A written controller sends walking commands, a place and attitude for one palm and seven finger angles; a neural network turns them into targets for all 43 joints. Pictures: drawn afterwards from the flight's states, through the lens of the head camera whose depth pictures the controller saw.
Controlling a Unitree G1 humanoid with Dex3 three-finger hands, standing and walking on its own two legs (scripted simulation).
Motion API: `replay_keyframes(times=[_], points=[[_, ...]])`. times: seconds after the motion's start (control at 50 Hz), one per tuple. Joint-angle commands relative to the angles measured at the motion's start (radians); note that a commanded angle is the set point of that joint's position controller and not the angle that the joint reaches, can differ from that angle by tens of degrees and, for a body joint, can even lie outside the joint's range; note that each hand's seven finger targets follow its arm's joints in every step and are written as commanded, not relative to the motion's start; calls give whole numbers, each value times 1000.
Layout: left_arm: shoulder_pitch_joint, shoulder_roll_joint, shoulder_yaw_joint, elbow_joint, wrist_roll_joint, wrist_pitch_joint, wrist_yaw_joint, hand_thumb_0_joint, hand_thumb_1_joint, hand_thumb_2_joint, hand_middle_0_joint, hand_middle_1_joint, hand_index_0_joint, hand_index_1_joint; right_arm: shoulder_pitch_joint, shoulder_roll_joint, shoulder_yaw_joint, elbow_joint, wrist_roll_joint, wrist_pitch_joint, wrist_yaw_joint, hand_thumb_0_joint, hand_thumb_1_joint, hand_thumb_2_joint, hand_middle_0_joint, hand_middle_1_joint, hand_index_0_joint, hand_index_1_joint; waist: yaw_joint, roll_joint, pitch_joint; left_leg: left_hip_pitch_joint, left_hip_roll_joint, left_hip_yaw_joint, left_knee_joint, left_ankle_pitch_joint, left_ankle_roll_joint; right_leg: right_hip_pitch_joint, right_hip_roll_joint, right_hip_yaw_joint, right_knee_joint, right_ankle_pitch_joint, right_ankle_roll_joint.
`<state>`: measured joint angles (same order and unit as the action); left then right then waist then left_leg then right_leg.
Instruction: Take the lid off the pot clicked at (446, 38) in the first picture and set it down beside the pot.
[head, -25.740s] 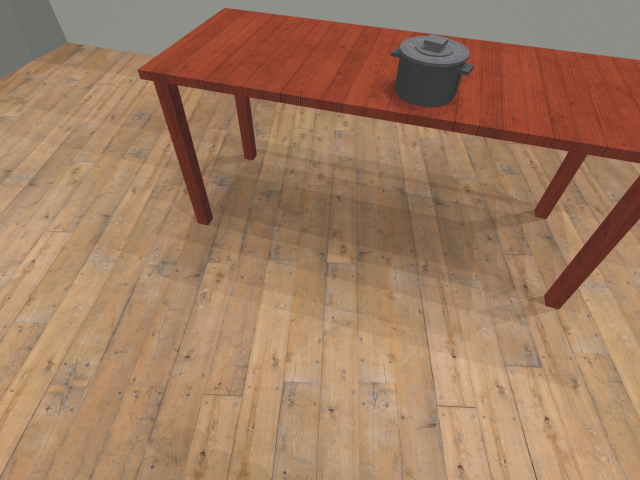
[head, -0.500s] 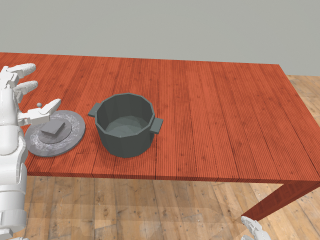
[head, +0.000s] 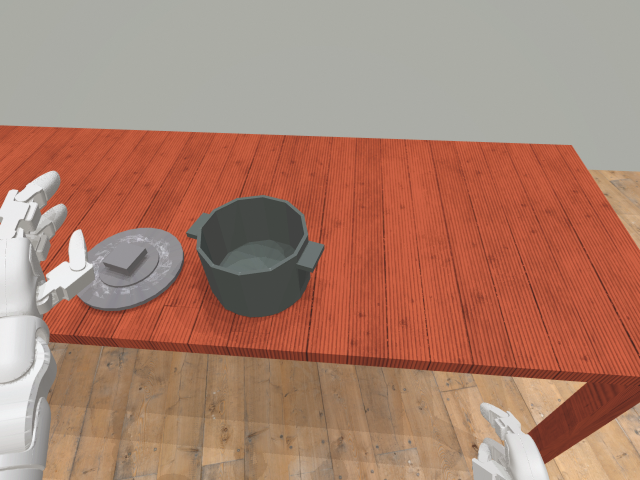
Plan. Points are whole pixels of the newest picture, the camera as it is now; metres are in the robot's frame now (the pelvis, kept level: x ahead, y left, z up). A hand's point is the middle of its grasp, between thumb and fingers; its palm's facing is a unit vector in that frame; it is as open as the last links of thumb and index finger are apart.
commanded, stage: draw the hand back to the body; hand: left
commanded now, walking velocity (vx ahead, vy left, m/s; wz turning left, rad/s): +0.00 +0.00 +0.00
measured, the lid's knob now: (125, 257) +0.46 +0.40 -0.04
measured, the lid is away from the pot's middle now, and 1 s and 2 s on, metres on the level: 0.24 0.24 0.24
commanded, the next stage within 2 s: step back with the hand held close in 0.82 s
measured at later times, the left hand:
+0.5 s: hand (60, 337) +0.20 +0.26 +0.16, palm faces +0.37 -0.86 -0.35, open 7.4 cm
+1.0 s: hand (23, 360) +0.17 +0.27 +0.17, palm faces +0.38 -0.84 -0.39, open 7.4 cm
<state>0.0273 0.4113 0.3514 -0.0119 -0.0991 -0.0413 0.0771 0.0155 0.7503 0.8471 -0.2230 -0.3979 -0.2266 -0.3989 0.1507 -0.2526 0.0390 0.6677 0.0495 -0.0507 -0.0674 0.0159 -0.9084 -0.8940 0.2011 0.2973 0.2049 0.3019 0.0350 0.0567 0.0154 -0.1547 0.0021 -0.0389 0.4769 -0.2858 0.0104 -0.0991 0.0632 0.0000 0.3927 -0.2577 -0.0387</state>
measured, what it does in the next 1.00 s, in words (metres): stands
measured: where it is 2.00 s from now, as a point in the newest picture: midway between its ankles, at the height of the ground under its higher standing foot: outside the picture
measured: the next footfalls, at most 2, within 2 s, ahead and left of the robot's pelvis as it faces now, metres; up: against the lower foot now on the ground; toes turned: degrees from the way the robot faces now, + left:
none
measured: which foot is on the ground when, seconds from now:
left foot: down 0.00-1.00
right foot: down 0.00-1.00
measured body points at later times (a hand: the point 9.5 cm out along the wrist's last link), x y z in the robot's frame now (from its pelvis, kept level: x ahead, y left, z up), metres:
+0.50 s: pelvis -0.01 +0.01 +0.00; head -0.04 +0.00 +0.45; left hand +0.17 +0.31 +0.18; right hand +0.18 -0.21 -0.08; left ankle -0.02 +0.11 -0.74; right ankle -0.03 -0.10 -0.74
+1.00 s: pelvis -0.02 +0.03 +0.00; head -0.03 +0.03 +0.45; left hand +0.14 +0.32 +0.20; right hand +0.18 -0.18 -0.07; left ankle -0.02 +0.11 -0.74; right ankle -0.03 -0.10 -0.74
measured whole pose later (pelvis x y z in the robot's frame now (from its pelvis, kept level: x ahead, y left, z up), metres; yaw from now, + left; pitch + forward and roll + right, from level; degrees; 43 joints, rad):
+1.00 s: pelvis -0.02 +0.03 +0.00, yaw +0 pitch -4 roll -2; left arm 0.49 0.38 0.32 -0.52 -0.08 -0.11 0.08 0.02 0.89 0.90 -0.21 -0.30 -0.21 -0.30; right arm 0.16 -0.21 0.07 0.62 0.01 -0.09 -0.07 0.02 -0.91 -0.89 0.20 0.30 0.21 0.30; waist 0.08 0.04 0.02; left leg -0.15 -0.03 -0.02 0.49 -0.27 0.05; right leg -0.09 0.03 0.02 0.39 -0.23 0.00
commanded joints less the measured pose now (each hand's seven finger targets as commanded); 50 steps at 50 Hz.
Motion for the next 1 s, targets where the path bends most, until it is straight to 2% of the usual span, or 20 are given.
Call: replay_keyframes(times=[0.0,0.06,0.08,0.12,0.2,0.24,0.34,0.4,0.44,0.52,0.58,0.62,0.64,0.68,0.78,0.82,0.9,0.92,0.94,0.98], points=[[-169,252,115,-284,-1,-73,17,0,900,900,-200,-300,-200,-300,-119,-114,-36,-152,-3,-57,-12,0,-900,-900,200,300,200,300,0,1,-180,127,15,41,-34,275,44,-7,-80,2,-60,325,2],[-107,234,111,-326,-1,-78,17,0,900,900,-200,-300,-200,-300,-122,-109,-35,-155,-8,-62,-10,0,-900,-900,200,300,200,300,3,13,-183,135,14,42,-40,284,41,-3,-78,3,-61,329,1],[-94,216,93,-321,0,-74,15,0,900,900,-200,-300,-200,-300,-130,-108,-34,-155,-9,-61,-11,0,-900,-900,200,300,200,300,1,17,-145,127,16,40,-41,265,41,-21,-77,2,-68,304,1],[-67,205,88,-323,-4,-72,13,0,900,900,-200,-300,-200,-300,-135,-110,-36,-156,-10,-62,-14,0,-900,-900,200,300,200,300,0,-26,-121,119,18,38,-43,240,43,-34,-80,4,-81,276,3],[-9,203,89,-454,2,-92,18,0,900,900,-200,-300,-200,-300,-143,-100,-30,-167,-17,-77,-13,0,-900,-900,200,300,200,300,12,52,-142,139,19,28,-58,241,36,-19,-79,3,-79,250,-5],[38,193,87,-447,3,-92,18,0,900,900,-200,-300,-200,-300,-139,-101,-30,-163,-19,-82,-12,0,-900,-900,200,300,200,300,7,2,-116,127,20,21,-62,235,35,-27,-75,-1,-82,238,-5],[124,166,69,-509,2,-95,13,0,900,900,-200,-300,-200,-300,-149,-98,-31,-172,-22,-85,-12,0,-900,-900,200,300,200,300,9,-7,-80,111,24,15,-73,197,33,-44,-76,0,-91,188,-4],[194,157,67,-579,8,-102,16,0,900,900,-200,-300,-200,-300,-149,-94,-28,-180,-28,-96,-10,0,-900,-900,200,300,200,300,21,49,-94,113,25,9,-78,203,29,-33,-78,2,-83,187,-10],[238,165,76,-607,10,-104,18,0,900,900,-200,-300,-200,-300,-146,-93,-31,-179,-29,-100,-7,0,-900,-900,200,300,200,300,19,25,-94,112,28,4,-78,207,27,-33,-77,2,-81,187,-10],[306,119,44,-620,12,-94,14,0,900,900,-200,-300,-200,-300,-151,-91,-31,-184,-32,-96,-8,0,-900,-900,200,300,200,300,18,-6,-59,92,31,4,-81,187,26,-50,-76,-2,-84,161,-7],[368,122,47,-686,17,-101,17,0,900,900,-200,-300,-200,-300,-153,-84,-32,-192,-35,-104,-6,0,-900,-900,200,300,200,300,25,39,-65,90,32,-2,-84,172,24,-50,-77,0,-81,141,-10],[392,106,32,-714,22,-99,17,0,900,900,-200,-300,-200,-300,-151,-84,-31,-193,-37,-107,-5,0,-900,-900,200,300,200,300,23,22,-52,85,36,-7,-83,181,20,-56,-75,-2,-76,144,-12],[402,127,49,-747,23,-102,21,0,900,900,-200,-300,-200,-300,-148,-84,-33,-195,-36,-110,-3,0,-900,-900,200,300,200,300,22,32,-65,87,36,-14,-85,174,18,-50,-74,-2,-69,139,-13],[397,104,40,-684,22,-91,23,0,900,900,-200,-300,-200,-300,-147,-81,-30,-187,-37,-103,-8,0,-900,-900,200,300,200,300,18,-1,-24,62,33,-12,-88,145,19,-67,-72,-5,-79,115,-11],[393,92,19,-734,31,-95,25,0,900,900,-200,-300,-200,-300,-147,-81,-28,-198,-40,-110,-10,0,-900,-900,200,300,200,300,21,35,-46,77,35,-23,-93,132,16,-66,-72,-6,-66,98,-12],[400,90,18,-724,31,-89,24,0,900,900,-200,-300,-200,-300,-146,-81,-28,-196,-41,-108,-10,0,-900,-900,200,300,200,300,22,19,-33,69,35,-26,-94,132,15,-68,-71,-5,-65,99,-12],[398,100,32,-722,30,-87,27,0,900,900,-200,-300,-200,-300,-147,-81,-28,-198,-42,-106,-11,0,-900,-900,200,300,200,300,24,7,-33,60,32,-25,-95,124,17,-61,-69,-2,-69,95,-12],[199,279,213,-844,22,-152,37,0,900,900,-200,-300,-200,-300,-116,-88,-21,-249,-28,-92,-16,0,-900,-900,200,300,200,300,8,-19,24,0,50,-48,-86,42,49,-126,-117,127,-110,168,-3],[202,263,205,-811,21,-180,35,0,900,900,-200,-300,-200,-300,-118,-68,-11,-230,-36,-88,-20,0,-900,-900,200,300,200,300,3,-12,34,5,44,-54,-82,30,47,-141,-138,141,-112,175,-14],[374,134,110,-673,29,-175,14,0,900,900,-200,-300,-200,-300,-103,-79,-26,-219,-39,-82,-16,0,-900,-900,200,300,200,300,-7,-61,-1,24,55,-51,-67,114,50,-140,-148,129,-79,244,-2]])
